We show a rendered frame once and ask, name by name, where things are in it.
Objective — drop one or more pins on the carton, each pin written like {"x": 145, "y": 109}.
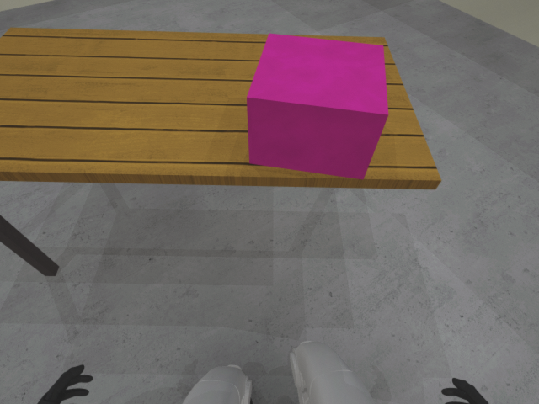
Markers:
{"x": 317, "y": 105}

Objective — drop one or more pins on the robot thigh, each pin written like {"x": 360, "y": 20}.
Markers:
{"x": 221, "y": 385}
{"x": 328, "y": 379}

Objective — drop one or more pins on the robot right hand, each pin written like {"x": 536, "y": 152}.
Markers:
{"x": 465, "y": 391}

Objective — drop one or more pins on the left robot thigh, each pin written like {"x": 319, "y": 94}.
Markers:
{"x": 221, "y": 385}

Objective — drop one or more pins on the table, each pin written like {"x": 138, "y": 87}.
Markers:
{"x": 159, "y": 107}

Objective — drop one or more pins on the robot left hand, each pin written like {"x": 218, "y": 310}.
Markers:
{"x": 58, "y": 392}

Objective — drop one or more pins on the right robot thigh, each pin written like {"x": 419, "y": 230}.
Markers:
{"x": 328, "y": 379}

